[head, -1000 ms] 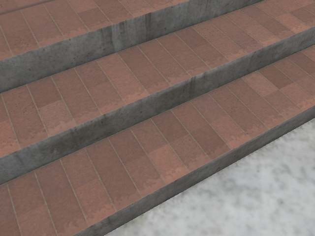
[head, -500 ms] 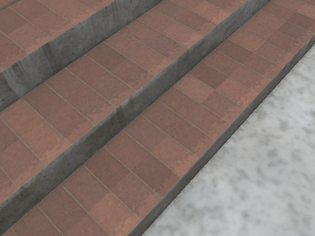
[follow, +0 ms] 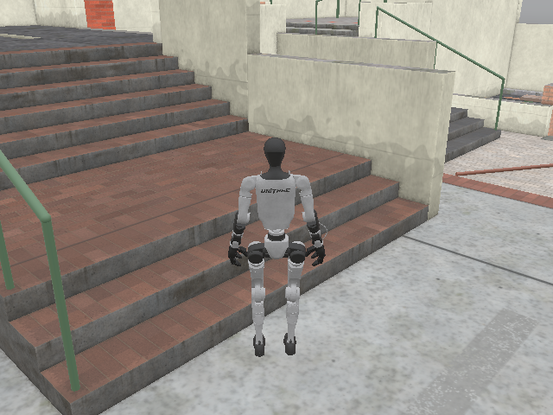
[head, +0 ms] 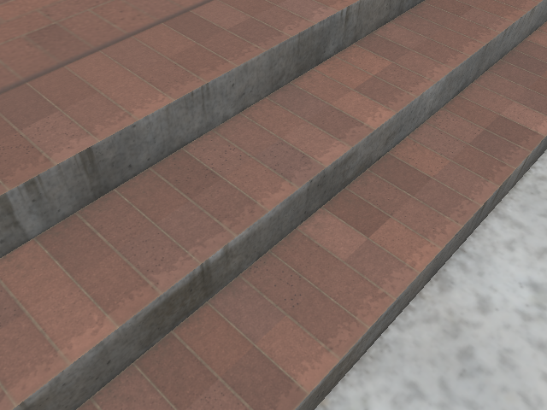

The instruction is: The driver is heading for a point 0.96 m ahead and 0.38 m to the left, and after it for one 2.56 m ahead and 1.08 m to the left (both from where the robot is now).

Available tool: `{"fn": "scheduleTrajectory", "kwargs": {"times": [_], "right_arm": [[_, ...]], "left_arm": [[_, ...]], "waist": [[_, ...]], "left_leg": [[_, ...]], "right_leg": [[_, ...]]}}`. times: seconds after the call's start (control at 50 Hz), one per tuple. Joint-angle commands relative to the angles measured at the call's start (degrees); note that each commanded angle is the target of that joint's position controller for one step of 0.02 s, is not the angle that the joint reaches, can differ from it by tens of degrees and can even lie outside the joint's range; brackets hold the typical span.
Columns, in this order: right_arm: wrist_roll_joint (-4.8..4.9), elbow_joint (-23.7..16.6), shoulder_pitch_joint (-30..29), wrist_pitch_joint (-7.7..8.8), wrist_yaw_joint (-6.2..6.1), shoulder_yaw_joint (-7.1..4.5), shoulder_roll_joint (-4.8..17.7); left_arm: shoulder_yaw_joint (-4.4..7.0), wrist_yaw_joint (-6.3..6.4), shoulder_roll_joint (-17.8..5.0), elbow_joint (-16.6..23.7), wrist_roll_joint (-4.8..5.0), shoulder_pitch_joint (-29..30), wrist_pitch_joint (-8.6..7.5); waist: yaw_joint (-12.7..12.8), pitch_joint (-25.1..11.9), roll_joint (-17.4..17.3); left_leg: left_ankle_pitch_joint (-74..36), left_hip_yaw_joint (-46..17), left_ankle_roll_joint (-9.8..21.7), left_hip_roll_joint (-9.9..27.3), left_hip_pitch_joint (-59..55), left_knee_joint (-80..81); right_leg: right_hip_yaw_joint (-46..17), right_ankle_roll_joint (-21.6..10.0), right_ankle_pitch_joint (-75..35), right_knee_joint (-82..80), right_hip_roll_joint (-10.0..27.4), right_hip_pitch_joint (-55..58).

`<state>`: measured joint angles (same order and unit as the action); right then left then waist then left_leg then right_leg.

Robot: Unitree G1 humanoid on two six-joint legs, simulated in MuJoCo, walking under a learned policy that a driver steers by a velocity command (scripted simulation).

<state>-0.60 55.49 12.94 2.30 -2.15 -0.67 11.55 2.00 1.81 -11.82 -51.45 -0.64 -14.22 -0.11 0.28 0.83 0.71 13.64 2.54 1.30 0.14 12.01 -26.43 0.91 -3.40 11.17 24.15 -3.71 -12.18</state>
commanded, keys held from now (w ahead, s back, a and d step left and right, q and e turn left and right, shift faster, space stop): no key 0.30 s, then w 0.34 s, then w+q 0.36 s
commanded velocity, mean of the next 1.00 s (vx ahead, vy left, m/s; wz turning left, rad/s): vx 0.24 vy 0.00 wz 0.10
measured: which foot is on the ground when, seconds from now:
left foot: down 0.00-0.68, up 0.70-1.00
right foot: down 0.00-1.00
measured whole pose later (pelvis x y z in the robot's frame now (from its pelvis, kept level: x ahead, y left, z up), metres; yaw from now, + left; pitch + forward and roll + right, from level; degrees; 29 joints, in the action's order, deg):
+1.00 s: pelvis +0.22 -0.02 -0.01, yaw +8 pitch +1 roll +1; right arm -0.1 48.2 8.3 0.0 -1.0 0.3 6.8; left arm -2.2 0.2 -6.0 -67.5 -2.8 -29.6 -3.7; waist 0.2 -0.2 0.9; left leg 26.4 0.8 5.8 1.1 72.9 -118.9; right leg 10.8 -3.1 24.9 18.8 -2.0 4.8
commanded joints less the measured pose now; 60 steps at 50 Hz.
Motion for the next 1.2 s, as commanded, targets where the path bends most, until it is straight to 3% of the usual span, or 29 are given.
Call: {"fn": "scheduleTrajectory", "kwargs": {"times": [0.02, 0.3, 0.32, 0.34, 0.38, 0.44, 0.5, 0.54, 0.58, 0.64, 0.66, 0.68, 0.7, 0.74, 0.78, 0.82, 0.88, 0.94, 0.96, 0.98, 1.02, 1.04, 1.08, 1.1, 1.12, 1.14, 1.16, 1.18, 1.2], "right_arm": [[-0.03, -0.7, 0.9, 0.66, -0.40, -1.29, 5.9], [0.13, 3.3, -2.5, 0.27, -0.04, -1.52, 6.6], [0.03, 4.1, -1.6, 0.15, -0.12, -1.35, 5.9], [-0.87, 5.6, 1.8, -0.68, -0.31, 0.00, 1.9], [-1.04, 5.2, 1.2, -1.39, -0.16, -1.08, 5.2], [-0.65, 4.4, 2.5, -1.01, 0.41, -1.50, 5.7], [-0.96, 5.5, 8.9, 0.09, 0.81, -2.21, 6.3], [-1.00, 6.7, 13.3, 0.42, 0.80, -3.52, 9.2], [-0.91, 6.0, 12.3, 0.81, 1.21, -3.51, 7.6], [-0.06, 3.2, 4.5, 1.07, 1.59, -3.46, 6.5], [3.49, 0.6, -0.9, 1.75, 1.22, -4.06, 10.0], [3.49, -1.1, -1.3, 3.03, 1.05, -2.98, 6.2], [3.56, 0.1, 0.8, 3.48, 0.93, -3.43, 6.8], [4.84, 1.5, 3.6, 3.51, 1.91, -3.71, 4.9], [3.95, 1.4, 2.9, 3.07, 1.91, -4.04, 3.5], [3.90, 1.9, 5.3, 1.52, 2.78, -3.55, 0.6], [4.59, -2.3, 1.2, -0.46, 2.57, -1.38, -3.3], [3.55, -10.1, -8.3, 0.16, 2.99, 1.85, -6.4], [-1.11, -16.0, -19.0, -0.76, 0.55, 1.84, -5.4], [-2.09, -19.2, -23.9, -1.64, 0.17, 2.96, -5.9], [-1.15, -21.2, -21.0, -2.76, 0.88, 3.33, -4.8], [-0.68, -19.3, -15.4, -3.14, 1.16, 3.49, -4.2], [-0.08, -16.4, -11.3, -3.05, 1.41, 3.18, -2.3], [0.10, -14.5, -6.1, -2.97, 1.26, 2.32, -0.6], [0.22, -12.3, 0.6, -2.65, 1.57, 1.33, 1.1], [-0.40, -10.5, 5.6, -1.98, 2.43, -0.18, 4.0], [0.30, -7.9, 9.9, -2.83, 2.15, -2.84, 11.4], [0.15, -8.0, 5.2, -3.45, 1.27, -4.43, 14.0], [0.43, -7.4, 0.6, -2.81, 1.13, -4.47, 13.5]], "left_arm": [[1.49, 0.15, -4.3, 1.3, 0.17, 0.3, -0.89], [2.17, 0.57, -5.8, -3.8, 0.52, 2.7, -0.34], [1.99, 0.58, -5.1, -4.7, 0.43, 2.0, -0.29], [0.36, 0.29, -1.8, -6.7, -1.19, -1.9, -0.76], [1.15, 0.11, -4.9, -7.2, -0.91, -0.7, -0.89], [1.15, -0.57, -5.5, -6.3, -0.42, 0.2, -1.47], [0.53, -1.49, -3.2, -4.4, -0.63, 3.4, -3.07], [0.22, -2.14, -1.7, -2.9, -1.81, 4.4, -4.00], [0.34, -2.53, -2.1, -2.7, -1.56, 3.5, -4.80], [0.66, -2.57, -1.4, -6.3, -0.27, -7.4, -5.62], [3.74, -1.22, -9.0, -8.0, 3.97, -12.6, -5.35], [5.38, -0.56, -14.6, -9.3, 4.02, -21.3, -5.13], [4.13, -0.47, -10.1, -9.9, 1.96, -22.6, -5.42], [1.98, -0.67, -3.9, -8.2, 0.65, -14.4, -6.03], [0.43, -1.67, -1.1, -8.3, 0.53, -10.4, -5.80], [-0.66, -1.72, 0.8, -10.3, -0.50, -12.7, -4.50], [-2.18, -1.45, 0.3, -12.5, -0.84, -14.1, -3.04], [-4.01, -0.89, 1.5, -13.6, -1.79, -15.1, -1.58], [-2.70, -1.66, -4.3, -13.5, -4.30, -16.5, -4.18], [-3.04, -1.96, -3.8, -14.7, -2.89, -17.0, -5.35], [-3.56, 0.16, -3.9, -16.3, -0.57, -17.6, -5.96], [-3.10, 0.67, -6.4, -14.3, 0.64, -15.0, -5.94], [-2.53, 1.55, -8.9, -11.8, 2.97, -15.2, -5.89], [-1.66, 2.12, -11.6, -10.9, 2.85, -15.2, -5.33], [-0.80, 2.02, -13.0, -9.3, 2.14, -14.0, -4.43], [-0.13, 1.32, -13.5, -6.0, 1.81, -11.6, -3.94], [-0.17, -0.95, -9.7, -0.3, 1.44, -7.7, -4.68], [0.73, -3.41, -10.1, 2.0, -0.92, -2.2, -5.99], [0.08, -4.50, -6.5, 5.5, -1.89, -3.2, -6.24]], "waist": [[-0.6, 0.0, -1.6], [-0.4, -0.8, -1.1], [-0.4, -2.1, -1.2], [0.1, -2.2, -1.2], [-0.2, 2.6, -1.1], [-0.5, 7.5, -1.3], [-3.2, 7.9, -4.5], [-3.5, 7.4, -10.4], [-2.0, 7.2, -7.8], [4.7, 4.0, -4.8], [8.4, 2.3, 2.1], [10.8, -2.7, 14.5], [9.4, -2.6, 10.9], [4.3, 2.8, 1.9], [1.7, 4.6, 1.7], [0.7, 3.7, 3.5], [-0.5, 9.6, 2.2], [-0.4, 12.7, 0.5], [-0.3, 11.8, -5.2], [0.4, 13.2, -5.7], [-1.5, 11.9, -1.0], [-3.3, 8.1, 0.7], [-4.4, -0.5, 2.4], [-7.8, -6.5, 7.0], [-10.0, -11.9, 13.9], [-13.4, -15.7, 16.8], [-13.7, -18.0, -1.1], [-9.9, -19.4, -5.5], [-4.9, -13.2, -1.2]], "left_leg": [[-3.0, -5.3, 1.2, 4.6, 1.5, 5.8], [-7.7, -4.7, 1.1, 3.8, -0.4, 6.1], [-3.3, -4.2, 1.1, 3.3, -1.1, 6.5], [0.6, -6.7, 1.8, 5.7, -2.2, 8.8], [12.5, -5.9, 3.3, 3.4, -0.2, 6.6], [22.0, -8.3, 5.3, 3.7, 2.7, 6.4], [21.7, -16.4, 8.5, 8.4, -5.8, 10.0], [17.8, -27.1, 12.9, 17.0, -11.7, 14.4], [7.1, -26.2, 13.6, 18.8, -9.5, 13.6], [-5.2, -13.0, 7.9, 10.9, 4.2, 6.7], [-12.4, -7.3, 5.0, 5.3, 14.3, -4.6], [-3.0, 0.9, 0.8, -1.8, 26.6, -24.7], [16.0, -3.9, -0.1, -2.4, 33.8, -41.3], [9.7, -11.1, 2.9, 1.1, 40.6, -54.8], [3.9, -9.8, 4.1, 3.3, 42.1, -57.0], [6.8, -7.0, 3.2, 3.0, 44.1, -71.7], [14.7, -7.0, 2.7, 3.2, 62.4, -98.5], [12.5, -5.8, 3.3, 2.5, 75.5, -108.2], [14.9, -1.3, 5.6, -1.0, 68.3, -97.4], [14.1, 3.5, 5.5, -0.1, 63.0, -85.7], [11.5, 5.0, 5.4, 1.0, 54.5, -72.5], [12.1, 7.8, 6.2, 1.4, 45.1, -64.2], [13.3, 17.4, 8.1, -5.2, 27.9, -51.9], [15.4, 17.3, 9.0, -7.9, 21.8, -47.3], [19.1, 14.4, 10.6, -10.4, 18.2, -40.8], [18.8, 1.9, 14.4, -9.4, 7.2, -33.7], [23.3, -31.2, 24.0, 3.4, -7.3, -18.0], [19.4, -59.4, 24.9, 9.8, -7.4, 3.4], [31.1, -58.7, 21.2, 10.8, -1.4, 6.5]], "right_leg": [[-5.8, -1.1, -4.6, -4.0, 4.9, 1.5], [-5.9, -1.2, -10.3, -3.9, 5.7, 4.7], [-5.4, -1.2, -6.0, -4.3, 5.3, 5.3], [-7.6, -1.3, -0.4, -7.3, 7.6, 5.9], [-7.5, -2.6, 13.6, -6.1, 5.7, 1.5], [-9.2, -4.4, 24.0, -5.9, 5.7, -4.4], [-6.2, -3.9, 17.7, 1.1, 3.3, -13.0], [1.0, -2.8, 11.4, 10.8, 2.0, -19.1], [1.6, -2.6, 11.5, 11.8, 3.5, -16.6], [1.7, -3.2, 4.8, 0.1, 1.5, 7.4], [-8.2, -5.5, 4.0, -3.6, 7.4, 17.2], [-24.1, -10.6, 2.1, -9.7, 18.0, 30.1], [-32.9, -13.7, -1.1, -11.3, 24.8, 30.4], [-22.4, -10.7, -2.3, -11.9, 23.2, 25.0], [-10.6, -6.4, -14.4, -12.2, 18.7, 21.0], [-5.2, -6.6, -19.1, -11.3, 17.2, 16.9], [-5.4, -8.7, -12.1, -11.6, 20.5, 12.4], [-2.8, -4.9, -13.7, -10.1, 19.7, 9.9], [0.8, -2.7, -1.9, -14.3, 18.0, 1.2], [2.7, -1.2, 3.2, -17.7, 14.2, -4.6], [4.4, -2.8, -7.8, -22.8, 13.9, -4.0], [8.6, -3.5, -29.7, -23.1, 15.0, -0.6], [12.2, -3.4, -88.1, -12.3, 17.0, 5.9], [11.4, -2.7, -103.6, -1.7, 19.4, 12.0], [10.9, -2.9, -110.8, 11.0, 20.8, 18.7], [11.1, -3.2, -103.7, 27.2, 19.3, 13.1], [10.0, 0.8, -50.8, 56.8, 5.8, -13.0], [-1.0, 1.0, -2.7, 73.2, -2.4, -22.4], [-7.2, -0.2, -2.9, 75.7, 1.5, -27.5]]}}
